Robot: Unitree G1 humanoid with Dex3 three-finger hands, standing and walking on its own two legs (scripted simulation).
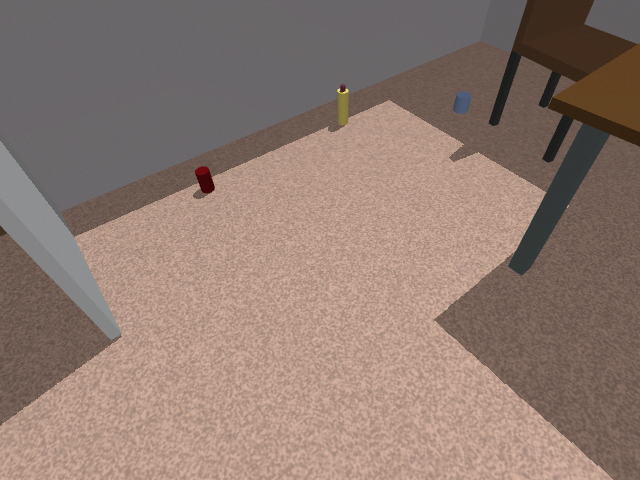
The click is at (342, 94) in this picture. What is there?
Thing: necked bottle
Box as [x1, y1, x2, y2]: [337, 84, 347, 124]
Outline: 343,84 337,90 337,108 339,124 347,123 347,89
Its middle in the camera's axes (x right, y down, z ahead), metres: +0.11 -0.77 +2.19
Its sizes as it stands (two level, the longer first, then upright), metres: 0.062 0.062 0.232
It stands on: the floor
